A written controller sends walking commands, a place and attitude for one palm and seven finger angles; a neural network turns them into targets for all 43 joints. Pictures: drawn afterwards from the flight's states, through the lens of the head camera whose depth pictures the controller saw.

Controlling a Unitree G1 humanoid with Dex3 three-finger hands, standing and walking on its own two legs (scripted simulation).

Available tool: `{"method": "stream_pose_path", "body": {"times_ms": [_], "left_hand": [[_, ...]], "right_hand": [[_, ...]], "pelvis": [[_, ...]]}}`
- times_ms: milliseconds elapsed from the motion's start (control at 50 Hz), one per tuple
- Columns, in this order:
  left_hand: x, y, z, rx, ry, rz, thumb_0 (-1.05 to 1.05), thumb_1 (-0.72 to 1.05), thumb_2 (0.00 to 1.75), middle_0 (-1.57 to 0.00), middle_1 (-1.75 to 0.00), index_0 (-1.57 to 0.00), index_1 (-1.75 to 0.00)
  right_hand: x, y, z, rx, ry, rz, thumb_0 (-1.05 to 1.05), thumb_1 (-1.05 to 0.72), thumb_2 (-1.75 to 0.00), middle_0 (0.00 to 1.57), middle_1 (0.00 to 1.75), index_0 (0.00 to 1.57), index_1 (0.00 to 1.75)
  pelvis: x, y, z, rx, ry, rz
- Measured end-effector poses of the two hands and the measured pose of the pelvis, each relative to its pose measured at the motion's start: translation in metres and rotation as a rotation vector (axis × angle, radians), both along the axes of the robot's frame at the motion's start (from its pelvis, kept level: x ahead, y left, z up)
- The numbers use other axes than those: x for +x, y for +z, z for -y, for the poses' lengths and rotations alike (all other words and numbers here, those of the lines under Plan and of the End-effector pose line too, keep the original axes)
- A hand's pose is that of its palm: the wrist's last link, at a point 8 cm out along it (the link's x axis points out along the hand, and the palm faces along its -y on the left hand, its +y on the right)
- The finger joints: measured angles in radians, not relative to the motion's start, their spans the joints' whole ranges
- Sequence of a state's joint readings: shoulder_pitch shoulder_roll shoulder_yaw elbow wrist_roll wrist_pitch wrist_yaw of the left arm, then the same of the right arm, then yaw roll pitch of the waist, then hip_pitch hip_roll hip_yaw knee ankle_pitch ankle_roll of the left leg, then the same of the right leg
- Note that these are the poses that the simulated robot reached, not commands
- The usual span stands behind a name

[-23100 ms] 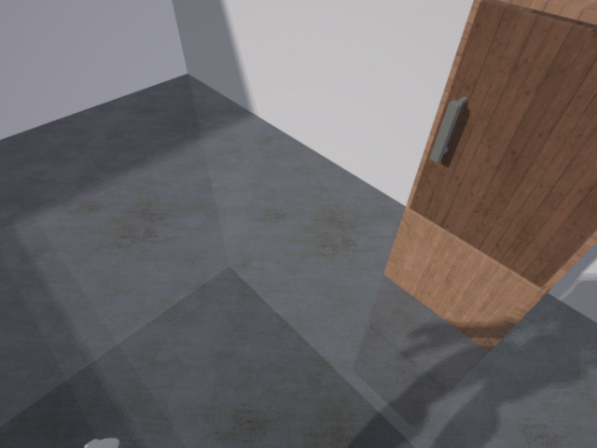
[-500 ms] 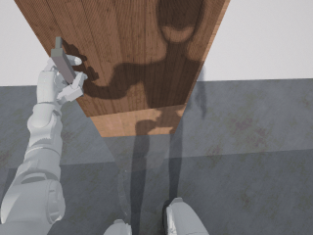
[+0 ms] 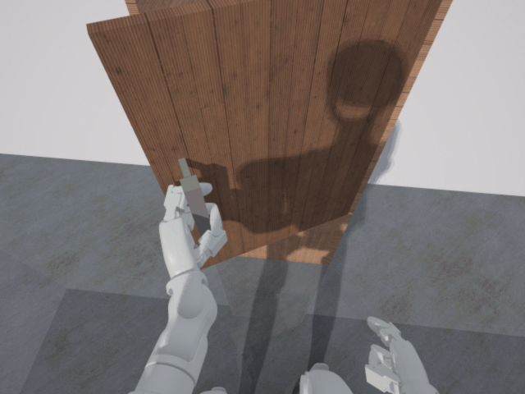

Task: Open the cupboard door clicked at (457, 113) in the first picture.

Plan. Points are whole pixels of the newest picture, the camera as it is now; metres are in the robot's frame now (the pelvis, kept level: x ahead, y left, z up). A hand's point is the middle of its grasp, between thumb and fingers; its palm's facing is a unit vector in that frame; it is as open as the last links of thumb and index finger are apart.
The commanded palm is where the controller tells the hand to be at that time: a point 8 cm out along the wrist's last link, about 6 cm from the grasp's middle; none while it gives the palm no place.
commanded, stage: pull the door open along its arc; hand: left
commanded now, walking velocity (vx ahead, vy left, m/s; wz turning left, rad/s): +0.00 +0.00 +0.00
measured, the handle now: (196, 203) +0.39 +0.12 +0.04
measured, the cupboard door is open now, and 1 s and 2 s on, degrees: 28 41 42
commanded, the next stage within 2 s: open thumb and fingers to let go in 0.26 s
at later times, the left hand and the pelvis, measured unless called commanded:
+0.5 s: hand (247, 270) +0.29 +0.04 +0.04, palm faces +0.32 -0.95 -0.04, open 6.4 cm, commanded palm +0.24 +0.08 +0.04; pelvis -0.01 -0.03 -0.01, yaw +2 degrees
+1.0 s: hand (249, 268) +0.29 +0.03 +0.04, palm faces +0.33 -0.94 -0.01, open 14.0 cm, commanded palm +0.24 +0.08 +0.04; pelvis -0.04 -0.03 -0.01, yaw +2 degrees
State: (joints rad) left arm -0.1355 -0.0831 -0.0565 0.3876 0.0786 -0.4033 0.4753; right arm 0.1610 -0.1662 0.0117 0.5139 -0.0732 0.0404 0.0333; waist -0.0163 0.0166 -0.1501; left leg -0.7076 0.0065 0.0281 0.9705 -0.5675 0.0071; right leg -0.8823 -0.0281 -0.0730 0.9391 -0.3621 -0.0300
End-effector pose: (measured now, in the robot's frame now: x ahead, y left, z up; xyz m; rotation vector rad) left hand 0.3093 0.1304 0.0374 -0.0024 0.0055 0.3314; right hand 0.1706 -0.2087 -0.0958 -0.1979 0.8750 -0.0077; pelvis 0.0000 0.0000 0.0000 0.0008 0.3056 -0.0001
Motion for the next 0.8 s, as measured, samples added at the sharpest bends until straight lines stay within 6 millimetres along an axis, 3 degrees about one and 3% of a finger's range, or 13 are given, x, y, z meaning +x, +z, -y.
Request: {"method": "stream_pose_path", "body": {"times_ms": [320,520,640,800], "left_hand": [[-0.06,0.005,0.044,0.016,-0.062,-0.04,0.02,0.66,0.74,-0.31,-1.31,-0.34,-1.33],[-0.06,0.004,0.048,0.031,0.006,-0.023,0.02,0.6,0.77,-0.35,-1.32,-0.36,-1.33],[-0.064,0.01,0.047,0.026,0.025,0.005,0.01,0.4,0.69,-0.36,-1.3,-0.36,-1.3],[-0.064,0.008,0.051,0.02,0.006,0.005,0.01,-0.07,0.49,-0.33,-1.24,-0.33,-1.25]], "right_hand": [[-0.019,-0.004,0.025,0.003,-0.009,0.006,0.01,-0.9,-0.9,0.2,0.3,0.2,0.3],[-0.01,-0.009,0.029,0.004,0.028,0.071,0.01,-0.9,-0.9,0.2,0.3,0.2,0.3],[-0.014,-0.009,0.028,0.013,0.044,0.091,0.01,-0.9,-0.9,0.2,0.3,0.2,0.3],[-0.03,-0.01,0.032,-0.002,0.037,0.08,0.01,-0.9,-0.9,0.2,0.3,0.2,0.3]], "pelvis": [[0.0,0.0,0.018,0.009,0.017,0.033],[-0.016,-0.007,0.028,0.023,0.033,0.044],[-0.025,-0.007,0.031,0.03,0.039,0.055],[-0.037,-0.008,0.031,0.034,0.039,0.066]]}}
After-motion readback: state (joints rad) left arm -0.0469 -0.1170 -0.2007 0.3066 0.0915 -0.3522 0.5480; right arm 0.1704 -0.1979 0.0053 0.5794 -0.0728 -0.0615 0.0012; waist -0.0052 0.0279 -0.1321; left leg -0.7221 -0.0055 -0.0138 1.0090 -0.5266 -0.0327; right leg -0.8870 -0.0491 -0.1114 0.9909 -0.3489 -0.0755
